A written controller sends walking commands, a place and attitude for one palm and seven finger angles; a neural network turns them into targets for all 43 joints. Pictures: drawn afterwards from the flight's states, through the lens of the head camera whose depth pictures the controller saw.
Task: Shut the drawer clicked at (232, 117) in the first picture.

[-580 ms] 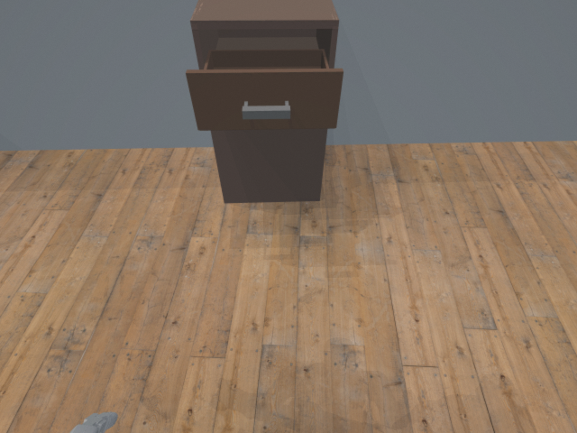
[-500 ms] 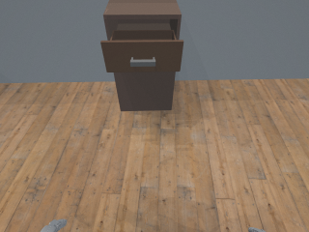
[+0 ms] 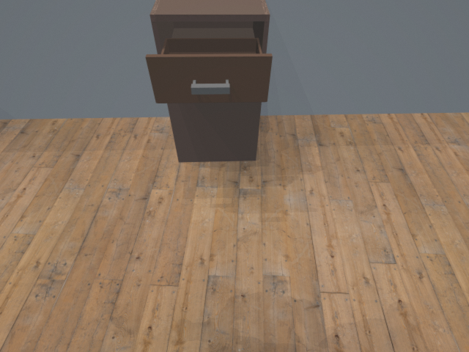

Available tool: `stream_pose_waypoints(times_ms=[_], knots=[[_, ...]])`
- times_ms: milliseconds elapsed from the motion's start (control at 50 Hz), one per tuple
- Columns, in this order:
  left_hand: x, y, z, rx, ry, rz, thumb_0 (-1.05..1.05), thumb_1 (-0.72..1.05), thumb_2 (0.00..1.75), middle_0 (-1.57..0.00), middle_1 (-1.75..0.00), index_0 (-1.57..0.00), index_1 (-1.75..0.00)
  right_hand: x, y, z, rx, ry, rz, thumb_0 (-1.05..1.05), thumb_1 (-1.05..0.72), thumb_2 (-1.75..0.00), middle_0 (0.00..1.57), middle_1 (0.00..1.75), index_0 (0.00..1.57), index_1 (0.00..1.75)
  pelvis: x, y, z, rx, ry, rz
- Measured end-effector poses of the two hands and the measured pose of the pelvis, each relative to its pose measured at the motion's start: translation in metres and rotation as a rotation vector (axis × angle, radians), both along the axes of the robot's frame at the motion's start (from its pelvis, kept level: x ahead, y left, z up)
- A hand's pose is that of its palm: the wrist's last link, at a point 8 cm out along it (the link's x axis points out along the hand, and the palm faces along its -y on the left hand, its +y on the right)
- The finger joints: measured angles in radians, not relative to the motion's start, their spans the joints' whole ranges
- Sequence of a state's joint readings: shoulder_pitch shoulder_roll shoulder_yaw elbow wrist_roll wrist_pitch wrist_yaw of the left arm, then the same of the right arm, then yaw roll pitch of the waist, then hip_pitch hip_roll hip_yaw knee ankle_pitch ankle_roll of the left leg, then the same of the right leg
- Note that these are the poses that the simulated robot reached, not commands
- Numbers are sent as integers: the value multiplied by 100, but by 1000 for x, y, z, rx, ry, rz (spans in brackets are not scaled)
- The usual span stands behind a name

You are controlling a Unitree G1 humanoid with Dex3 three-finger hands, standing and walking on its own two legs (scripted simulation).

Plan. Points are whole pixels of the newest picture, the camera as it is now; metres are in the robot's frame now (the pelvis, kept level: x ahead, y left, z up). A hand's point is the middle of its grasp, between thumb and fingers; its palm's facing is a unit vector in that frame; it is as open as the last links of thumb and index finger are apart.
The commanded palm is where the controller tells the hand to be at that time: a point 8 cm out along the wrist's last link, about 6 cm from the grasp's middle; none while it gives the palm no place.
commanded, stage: stand and wait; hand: left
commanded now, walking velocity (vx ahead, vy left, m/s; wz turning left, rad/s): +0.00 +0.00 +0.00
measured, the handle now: (210, 85) +0.95 +0.14 -0.06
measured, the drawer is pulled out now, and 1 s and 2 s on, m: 0.29 0.29 0.29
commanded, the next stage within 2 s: look at it before walking up in 0.24 s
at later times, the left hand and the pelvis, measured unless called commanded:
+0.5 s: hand out of the picture +0.08 +0.24 -0.15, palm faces -0.04 -0.94 -0.33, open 7.4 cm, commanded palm none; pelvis -0.01 +0.00 +0.00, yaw -1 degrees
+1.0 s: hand out of the picture +0.06 +0.24 -0.16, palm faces -0.04 -0.95 -0.32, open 7.4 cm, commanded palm none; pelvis +0.00 +0.00 +0.00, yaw -1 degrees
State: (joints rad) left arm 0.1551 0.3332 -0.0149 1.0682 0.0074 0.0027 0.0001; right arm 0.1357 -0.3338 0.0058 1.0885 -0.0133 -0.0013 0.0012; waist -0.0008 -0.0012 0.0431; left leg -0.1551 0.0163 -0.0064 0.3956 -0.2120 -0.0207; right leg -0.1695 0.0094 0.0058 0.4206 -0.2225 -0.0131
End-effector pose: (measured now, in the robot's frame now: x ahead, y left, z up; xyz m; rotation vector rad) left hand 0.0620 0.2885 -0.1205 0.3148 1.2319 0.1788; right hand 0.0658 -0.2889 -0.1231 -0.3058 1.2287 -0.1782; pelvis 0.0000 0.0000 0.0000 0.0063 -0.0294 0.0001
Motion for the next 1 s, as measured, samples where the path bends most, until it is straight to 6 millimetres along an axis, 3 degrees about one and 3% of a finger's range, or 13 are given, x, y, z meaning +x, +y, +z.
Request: stream_pose_waypoints(times_ms=[140, 400, 1000], knots=[[1, 0, 1, 4, -9, -2, 1, 90, 90, -21, -30, -21, -30, -9, -2, 0, 2, 11, -14, 1, -91, -90, 20, 30, 21, 30, -2, -2, 1, -1, -5, -3], [10, -3, 5, 1, -42, -16, 1, 90, 90, -21, -30, -21, -30, -8, 2, 1, 12, -15, -15, 1, -91, -90, 20, 30, 21, 30, -6, -1, 2, -1, -5, -9], [-4, 1, -1, -9, 3, 1, 1, 90, 90, -21, -30, -21, -30, -10, 9, 2, 9, 3, -17, 1, -91, -90, 20, 30, 21, 30, -4, 4, 3, -2, -1, -12]])
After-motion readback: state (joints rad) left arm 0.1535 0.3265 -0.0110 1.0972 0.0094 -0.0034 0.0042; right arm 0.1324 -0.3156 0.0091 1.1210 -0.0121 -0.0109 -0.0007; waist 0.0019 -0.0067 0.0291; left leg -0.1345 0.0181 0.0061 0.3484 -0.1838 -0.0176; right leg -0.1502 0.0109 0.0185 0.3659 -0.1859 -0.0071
